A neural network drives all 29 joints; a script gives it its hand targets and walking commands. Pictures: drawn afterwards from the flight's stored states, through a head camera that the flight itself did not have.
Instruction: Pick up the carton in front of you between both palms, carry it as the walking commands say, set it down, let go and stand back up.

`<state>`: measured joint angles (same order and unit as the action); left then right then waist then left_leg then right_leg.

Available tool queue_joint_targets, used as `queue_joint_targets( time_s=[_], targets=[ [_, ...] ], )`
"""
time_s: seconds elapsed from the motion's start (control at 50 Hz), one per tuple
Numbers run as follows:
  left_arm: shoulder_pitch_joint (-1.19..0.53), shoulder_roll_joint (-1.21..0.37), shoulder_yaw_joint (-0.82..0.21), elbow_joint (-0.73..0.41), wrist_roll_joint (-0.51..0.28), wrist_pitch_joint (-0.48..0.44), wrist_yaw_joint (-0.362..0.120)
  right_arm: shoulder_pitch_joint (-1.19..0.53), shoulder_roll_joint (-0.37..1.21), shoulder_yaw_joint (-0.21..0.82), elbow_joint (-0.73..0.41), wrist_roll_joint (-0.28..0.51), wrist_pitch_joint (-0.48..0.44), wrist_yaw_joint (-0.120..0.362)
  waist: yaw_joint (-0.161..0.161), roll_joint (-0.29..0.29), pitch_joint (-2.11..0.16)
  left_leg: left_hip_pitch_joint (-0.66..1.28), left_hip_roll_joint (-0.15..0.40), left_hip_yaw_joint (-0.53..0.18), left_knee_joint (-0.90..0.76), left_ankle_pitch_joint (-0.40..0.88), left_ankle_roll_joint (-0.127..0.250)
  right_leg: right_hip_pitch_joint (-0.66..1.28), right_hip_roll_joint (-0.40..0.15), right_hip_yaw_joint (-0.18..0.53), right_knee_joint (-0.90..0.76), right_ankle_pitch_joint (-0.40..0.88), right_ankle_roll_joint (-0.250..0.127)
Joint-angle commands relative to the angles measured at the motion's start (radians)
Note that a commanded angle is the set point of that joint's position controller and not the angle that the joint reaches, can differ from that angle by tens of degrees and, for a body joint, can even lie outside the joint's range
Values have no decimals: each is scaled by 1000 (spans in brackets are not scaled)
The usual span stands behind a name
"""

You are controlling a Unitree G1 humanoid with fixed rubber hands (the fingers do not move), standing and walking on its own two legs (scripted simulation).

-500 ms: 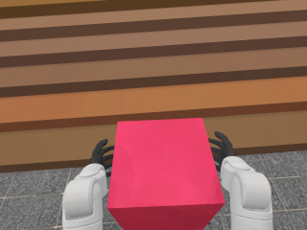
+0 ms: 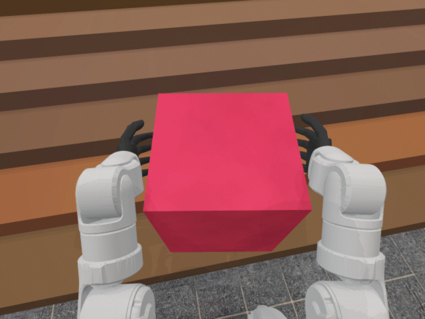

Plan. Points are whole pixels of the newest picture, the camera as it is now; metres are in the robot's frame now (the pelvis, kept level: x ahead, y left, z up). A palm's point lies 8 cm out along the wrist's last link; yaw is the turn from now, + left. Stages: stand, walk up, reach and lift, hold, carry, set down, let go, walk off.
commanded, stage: carry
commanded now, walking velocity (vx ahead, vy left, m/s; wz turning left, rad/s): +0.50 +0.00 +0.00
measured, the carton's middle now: (221, 182) +0.36 -0.02 +0.07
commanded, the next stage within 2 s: none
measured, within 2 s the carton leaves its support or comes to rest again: neither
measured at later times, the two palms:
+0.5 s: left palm (142, 52) +0.69 +0.15 +0.14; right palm (263, 41) +0.73 -0.15 +0.14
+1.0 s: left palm out of the picture +1.08 +0.10 +0.30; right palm out of the picture +1.05 -0.19 +0.31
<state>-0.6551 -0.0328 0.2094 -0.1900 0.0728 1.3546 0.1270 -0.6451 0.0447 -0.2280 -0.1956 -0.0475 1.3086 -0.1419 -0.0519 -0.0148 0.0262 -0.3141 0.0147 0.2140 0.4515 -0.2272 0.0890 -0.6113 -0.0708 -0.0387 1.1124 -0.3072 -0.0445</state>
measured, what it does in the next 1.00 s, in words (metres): climbs: right foot, then left foot 0.11 m higher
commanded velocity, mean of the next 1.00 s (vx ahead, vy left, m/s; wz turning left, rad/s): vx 0.50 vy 0.00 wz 0.00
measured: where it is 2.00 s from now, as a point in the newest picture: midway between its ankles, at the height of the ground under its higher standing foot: (198, 73)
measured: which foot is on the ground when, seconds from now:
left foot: down 0.00-0.22, up 0.24-0.62, down 0.64-1.00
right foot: up 0.00-0.20, down 0.22-0.66, up 0.68-1.00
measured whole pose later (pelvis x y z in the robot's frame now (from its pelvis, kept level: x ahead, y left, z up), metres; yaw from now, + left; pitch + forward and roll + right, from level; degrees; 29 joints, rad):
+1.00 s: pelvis +0.68 +0.00 +0.11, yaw +0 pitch +5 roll -2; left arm -0.88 -0.02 0.32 -0.03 0.15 1.35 0.10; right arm -0.93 -0.04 -0.27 0.10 0.02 1.26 -0.17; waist -0.16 0.02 0.00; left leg -0.08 0.01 0.07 0.35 -0.35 0.05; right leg -1.07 -0.04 -0.10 1.48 -0.47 -0.11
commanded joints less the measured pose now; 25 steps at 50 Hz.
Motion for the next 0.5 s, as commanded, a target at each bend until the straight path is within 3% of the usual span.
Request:
queue_joint_targets(
  time_s=[0.0, 0.08, 0.12, 0.14, 0.16, 0.18, 0.2, 0.22, 0.24, 0.26, 0.28, 0.3, 0.36, 0.38, 0.44, 0.46, 0.48],
  targets=[
    [-752, -883, -662, -27, -411, -43, -185, -744, 903, 706, 13, 491, 14, 273, 7, 133, -451, 422, 249, -248, -135, 355, 113, -103, -2, -28, -131, 56, 8],
    [-847, -887, -624, 88, -412, -37, -183, -814, 898, 647, 147, 470, 15, 266, -13, 141, -419, 426, 190, -143, -75, 490, 88, -51, 42, -92, -389, 165, -3],
    [-895, -896, -598, 131, -421, -35, -186, -857, 909, 613, 202, 459, 13, 260, -6, 185, -421, 420, 181, -102, -22, 556, 67, 36, 73, -121, -470, 221, -22],
    [-920, -904, -582, 149, -424, -33, -189, -871, 918, 597, 227, 452, 14, 257, 10, 182, -427, 410, 177, -86, 29, 629, 53, 95, 91, -126, -519, 245, -33],
    [-933, -910, -563, 173, -426, -31, -193, -891, 929, 581, 248, 448, 16, 254, 50, 154, -457, 376, 162, -49, 151, 708, 30, 224, 121, -162, -580, 281, -47],
    [-932, -917, -543, 202, -426, -30, -197, -901, 938, 570, 270, 446, 18, 250, 112, 97, -526, 291, 122, -4, 357, 694, 0, 445, 138, -188, -657, 345, -52],
    [-911, -923, -516, 234, -425, -31, -203, -931, 938, 560, 287, 440, 21, 247, 178, 16, -565, 85, 88, -32, 537, 451, -26, 674, 39, -61, -637, 409, -42],
    [-948, -905, -494, 254, -426, -31, -207, -921, 958, 546, 322, 428, 27, 245, 106, -209, -594, -141, -4, -82, 703, -196, -50, 864, -205, 293, -560, 882, -98],
    [-952, -910, -493, 266, -424, -33, -210, -919, 968, 517, 335, 413, 29, 237, 141, -319, -689, -386, -86, -167, 980, -328, -55, 1023, -314, 580, -641, 559, -285],
    [-972, -964, -495, 249, -449, -34, -216, -940, 973, 505, 320, 392, 28, 229, 138, -244, -660, -484, -30, -232, 1059, -271, -32, 996, -291, 568, -680, 364, -288],
    [-1026, -1010, -499, 195, -472, -40, -222, -976, 994, 503, 283, 385, 26, 222, 146, -165, -606, -534, -19, -230, 1062, -222, -23, 947, -253, 499, -680, 357, -256],
    [-1079, -1044, -507, 139, -493, -43, -226, -995, 1013, 496, 257, 377, 22, 214, 135, -101, -569, -547, -10, -222, 1050, -194, -24, 902, -237, 424, -676, 465, -226],
    [-1120, -1075, -536, 8, -518, -48, -219, -941, 1014, 492, 183, 338, 8, 190, 130, -70, -587, -600, -1, -196, 1103, -166, -15, 909, -226, 338, -674, 511, -193],
    [-1105, -1073, -550, -25, -513, -50, -214, -907, 1006, 501, 161, 324, 3, 182, 132, -68, -591, -651, 1, -188, 1128, -184, -15, 937, -224, 323, -667, 552, -196],
    [-1036, -1022, -591, -92, -489, -57, -207, -839, 957, 542, 98, 285, -9, 168, 180, -99, -593, -951, 16, -167, 1371, -314, 11, 1107, -245, 342, -649, 571, -242],
    [-1020, -1000, -607, -101, -487, -59, -209, -828, 937, 559, 91, 274, -13, 166, 194, -82, -578, -1044, 29, -171, 1413, -350, 19, 1152, -244, 338, -647, 556, -240],
    [-1009, -983, -627, -101, -495, -60, -214, -823, 915, 573, 92, 262, -15, 165, 182, -72, -565, -1052, 42, -160, 1384, -373, 26, 1120, -213, 309, -671, 537, -223]
  ],
)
